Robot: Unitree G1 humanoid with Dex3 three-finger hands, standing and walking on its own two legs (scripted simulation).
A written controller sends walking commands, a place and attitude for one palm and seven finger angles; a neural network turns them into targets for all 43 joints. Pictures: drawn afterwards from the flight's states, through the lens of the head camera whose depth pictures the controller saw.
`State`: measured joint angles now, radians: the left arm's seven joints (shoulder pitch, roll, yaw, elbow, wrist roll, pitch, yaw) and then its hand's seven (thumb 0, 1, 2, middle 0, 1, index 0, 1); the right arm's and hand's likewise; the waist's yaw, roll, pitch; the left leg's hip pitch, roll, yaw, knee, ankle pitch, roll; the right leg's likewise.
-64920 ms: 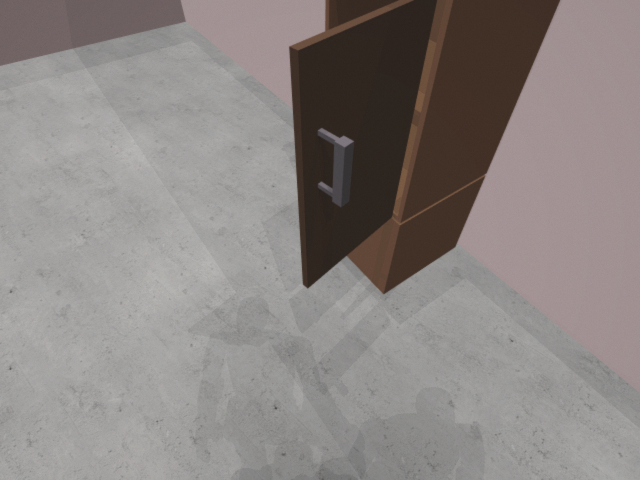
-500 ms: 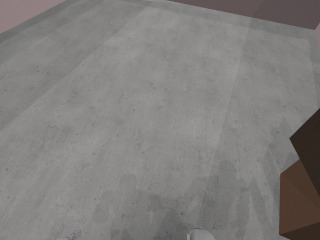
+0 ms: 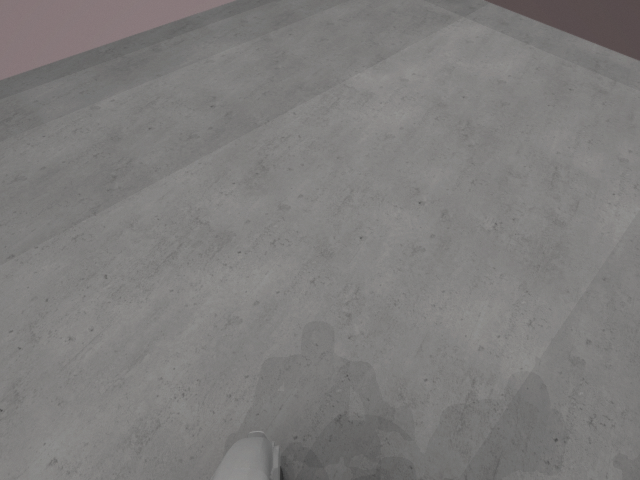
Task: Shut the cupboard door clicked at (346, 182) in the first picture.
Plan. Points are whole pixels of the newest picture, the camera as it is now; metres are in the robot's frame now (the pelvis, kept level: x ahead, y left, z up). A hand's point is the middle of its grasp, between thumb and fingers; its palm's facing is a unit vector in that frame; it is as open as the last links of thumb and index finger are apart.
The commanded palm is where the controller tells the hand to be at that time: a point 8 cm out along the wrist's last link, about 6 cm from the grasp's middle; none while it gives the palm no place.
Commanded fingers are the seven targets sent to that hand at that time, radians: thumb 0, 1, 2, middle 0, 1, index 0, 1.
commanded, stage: walk to a spot facing it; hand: left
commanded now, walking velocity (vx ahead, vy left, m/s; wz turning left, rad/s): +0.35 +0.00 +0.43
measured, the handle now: out of the picture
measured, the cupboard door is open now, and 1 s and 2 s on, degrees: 24 24 24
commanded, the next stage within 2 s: turn to face it in 0.36 s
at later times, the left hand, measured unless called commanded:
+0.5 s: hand (180, 355) +0.30 +0.25 -0.16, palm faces +0.10 -0.98 -0.15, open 7.4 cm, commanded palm none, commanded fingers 0.00 0.90 0.90 -0.20 -0.30 -0.20 -0.30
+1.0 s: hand (206, 291) +0.43 +0.24 -0.17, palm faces -0.09 -0.97 -0.23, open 7.3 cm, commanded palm none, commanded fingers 0.00 0.90 0.90 -0.20 -0.30 -0.20 -0.30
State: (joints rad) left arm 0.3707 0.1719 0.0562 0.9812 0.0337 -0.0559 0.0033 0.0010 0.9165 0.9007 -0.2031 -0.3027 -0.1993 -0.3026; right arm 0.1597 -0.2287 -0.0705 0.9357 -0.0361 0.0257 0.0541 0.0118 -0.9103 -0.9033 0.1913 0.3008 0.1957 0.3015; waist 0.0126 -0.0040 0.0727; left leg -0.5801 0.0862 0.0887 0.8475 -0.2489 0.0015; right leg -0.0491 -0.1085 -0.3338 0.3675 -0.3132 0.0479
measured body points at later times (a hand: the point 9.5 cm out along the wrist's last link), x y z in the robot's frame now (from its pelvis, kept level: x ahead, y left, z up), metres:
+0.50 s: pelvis +0.21 +0.06 +0.00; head +0.23 +0.08 +0.45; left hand +0.30 +0.30 -0.14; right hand +0.21 -0.18 -0.14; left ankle +0.13 +0.11 -0.74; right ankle +0.35 -0.09 -0.68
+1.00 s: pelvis +0.36 +0.05 +0.00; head +0.41 +0.04 +0.45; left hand +0.43 +0.29 -0.15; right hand +0.46 -0.20 -0.14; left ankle +0.41 +0.21 -0.69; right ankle +0.38 -0.05 -0.74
